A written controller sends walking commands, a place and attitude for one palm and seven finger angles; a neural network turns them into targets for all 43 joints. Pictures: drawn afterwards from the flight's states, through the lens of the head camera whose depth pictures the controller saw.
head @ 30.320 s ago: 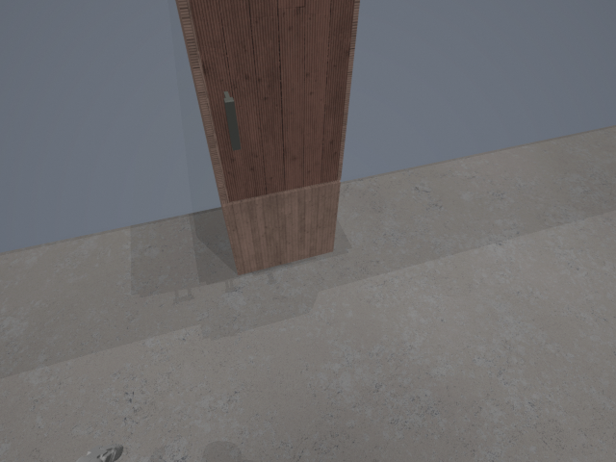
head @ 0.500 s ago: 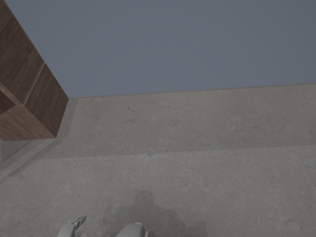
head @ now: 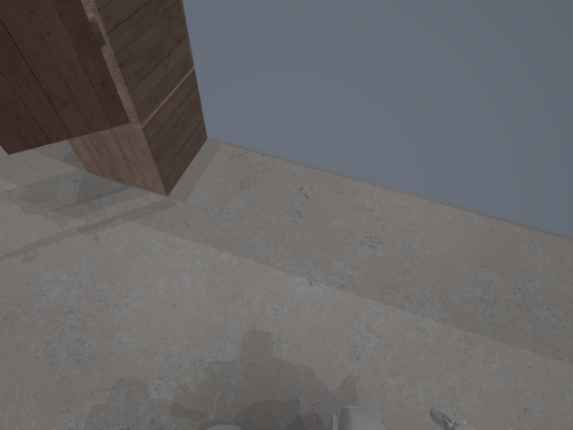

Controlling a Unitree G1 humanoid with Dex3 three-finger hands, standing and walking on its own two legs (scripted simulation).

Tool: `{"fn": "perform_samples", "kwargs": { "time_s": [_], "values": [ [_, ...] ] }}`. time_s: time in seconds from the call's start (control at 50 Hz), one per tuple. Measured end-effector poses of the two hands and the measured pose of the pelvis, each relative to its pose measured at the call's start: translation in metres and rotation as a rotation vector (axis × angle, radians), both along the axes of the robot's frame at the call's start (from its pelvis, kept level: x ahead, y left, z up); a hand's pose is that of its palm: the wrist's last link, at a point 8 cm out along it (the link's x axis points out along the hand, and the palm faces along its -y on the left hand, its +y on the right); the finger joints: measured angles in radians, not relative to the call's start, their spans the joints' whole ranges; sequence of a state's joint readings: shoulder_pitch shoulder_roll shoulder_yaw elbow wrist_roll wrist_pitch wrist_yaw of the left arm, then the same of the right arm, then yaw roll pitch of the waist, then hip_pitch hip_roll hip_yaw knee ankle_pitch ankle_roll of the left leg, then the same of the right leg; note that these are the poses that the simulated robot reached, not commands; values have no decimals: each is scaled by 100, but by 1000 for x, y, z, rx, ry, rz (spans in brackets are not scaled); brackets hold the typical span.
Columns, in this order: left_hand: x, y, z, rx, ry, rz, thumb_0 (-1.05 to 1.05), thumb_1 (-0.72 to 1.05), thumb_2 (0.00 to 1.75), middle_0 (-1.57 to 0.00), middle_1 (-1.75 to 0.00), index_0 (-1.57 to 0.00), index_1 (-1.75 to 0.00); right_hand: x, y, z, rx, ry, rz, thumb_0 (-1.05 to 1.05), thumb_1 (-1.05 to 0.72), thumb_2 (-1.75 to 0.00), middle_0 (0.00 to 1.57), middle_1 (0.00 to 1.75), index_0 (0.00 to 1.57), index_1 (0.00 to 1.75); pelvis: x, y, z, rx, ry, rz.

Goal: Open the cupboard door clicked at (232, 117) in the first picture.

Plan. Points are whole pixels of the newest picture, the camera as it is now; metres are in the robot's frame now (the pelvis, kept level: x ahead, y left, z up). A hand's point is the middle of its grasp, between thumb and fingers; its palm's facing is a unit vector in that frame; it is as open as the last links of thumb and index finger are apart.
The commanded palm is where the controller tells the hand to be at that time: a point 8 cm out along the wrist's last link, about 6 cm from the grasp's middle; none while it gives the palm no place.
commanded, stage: turn to face it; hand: left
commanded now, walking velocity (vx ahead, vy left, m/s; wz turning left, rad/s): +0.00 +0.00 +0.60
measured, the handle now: out of the picture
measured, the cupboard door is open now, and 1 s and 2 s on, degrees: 45 45 45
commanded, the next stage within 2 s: take the last steps up to it in 0.76 s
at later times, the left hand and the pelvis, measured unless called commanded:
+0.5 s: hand out of the picture +0.02 +0.14 -0.15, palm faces +0.33 -0.92 -0.23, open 7.3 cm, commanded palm none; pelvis +0.01 -0.06 +0.01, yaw +19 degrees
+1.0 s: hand out of the picture -0.02 +0.14 -0.16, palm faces +0.50 -0.83 -0.26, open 7.4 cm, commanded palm none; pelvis +0.02 -0.07 +0.00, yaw +29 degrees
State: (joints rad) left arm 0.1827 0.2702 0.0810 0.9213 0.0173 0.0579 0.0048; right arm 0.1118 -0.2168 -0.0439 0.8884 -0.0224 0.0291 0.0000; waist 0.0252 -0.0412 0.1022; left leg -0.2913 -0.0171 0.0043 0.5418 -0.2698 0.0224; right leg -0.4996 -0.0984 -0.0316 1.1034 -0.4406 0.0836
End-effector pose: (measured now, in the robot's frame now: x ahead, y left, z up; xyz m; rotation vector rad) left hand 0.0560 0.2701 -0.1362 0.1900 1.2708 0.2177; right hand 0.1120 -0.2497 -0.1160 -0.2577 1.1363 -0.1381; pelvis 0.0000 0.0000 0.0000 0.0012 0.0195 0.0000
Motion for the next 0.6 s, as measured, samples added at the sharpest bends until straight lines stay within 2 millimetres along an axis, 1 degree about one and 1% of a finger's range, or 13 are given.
{"fn": "perform_samples", "kwargs": {
  "time_s": [0.08, 0.16, 0.2, 0.24, 0.28, 0.34, 0.42, 0.46, 0.5, 0.56, 0.6],
  "values": [
    [14, -6, 12, 18, -64, 13, 1, 91, 90, -20, -30, -20, -30, -8, -5, -5, 20, 42, 18, 1, -91, -89, 20, 30, 20, 30, 1, -10, 3, -3, 3, 39],
    [27, -22, 21, 38, -122, 21, 1, 91, 90, -20, -30, -20, -30, -15, -20, -17, 44, 87, 26, 1, -91, -89, 21, 30, 20, 30, 2, -27, 0, 0, 5, 87],
    [30, -32, 22, 54, -159, 27, 1, 91, 90, -20, -30, -20, -30, -15, -30, -28, 57, 104, 30, 1, -91, -89, 21, 30, 20, 30, 3, -39, -6, 14, 9, 114],
    [26, -43, 24, 67, -176, 37, 0, 91, 90, -20, -30, -20, -30, -13, -40, -35, 63, 121, 40, 1, -91, -89, 20, 30, 20, 30, 2, -47, -8, 15, 1, 143],
    [16, -54, 28, 64, -173, 60, 0, 91, 90, -20, -30, -20, -30, -8, -47, -35, 60, 138, 59, 1, -91, -89, 20, 30, 20, 30, 2, -51, -5, 22, -9, 175],
    [-2, -69, 29, 45, -143, 107, 0, 91, 90, -20, -30, -20, -30, 3, -52, -29, 60, 146, 90, 1, -91, -90, 20, 30, 20, 30, 4, -57, 2, 34, -15, 217],
    [-28, -83, 24, 7, -106, 178, 0, 91, 90, -20, -30, -20, -30, 22, -48, -19, 53, 145, 150, 1, -91, -90, 20, 30, 19, 30, 7, -61, 7, 45, -12, 276],
    [-43, -86, 19, -7, -91, 223, 0, 91, 90, -20, -30, -20, -30, 34, -41, -16, 45, 140, 191, 1, -91, -90, 20, 30, 19, 30, 8, -61, 7, 46, -10, 303],
    [-60, -84, 14, -15, -72, 267, 0, 91, 90, -21, -30, -20, -30, 48, -31, -13, 36, 128, 238, 1, -91, -90, 20, 30, 19, 30, 7, -59, 6, 42, -8, 327],
    [-90, -78, 2, -30, -33, 332, 0, 91, 90, -21, -30, -20, -30, 70, -9, -10, 21, 85, 307, 1, -91, -90, 20, 30, 19, 30, 6, -51, 1, 31, -7, 362],
    [-110, -71, -10, -41, -3, 376, 0, 91, 90, -21, -30, -20, -30, 85, 6, -11, 11, 39, 351, 1, -91, -90, 20, 30, 19, 30, 5, -43, -8, 9, -4, 383]
  ]
}}
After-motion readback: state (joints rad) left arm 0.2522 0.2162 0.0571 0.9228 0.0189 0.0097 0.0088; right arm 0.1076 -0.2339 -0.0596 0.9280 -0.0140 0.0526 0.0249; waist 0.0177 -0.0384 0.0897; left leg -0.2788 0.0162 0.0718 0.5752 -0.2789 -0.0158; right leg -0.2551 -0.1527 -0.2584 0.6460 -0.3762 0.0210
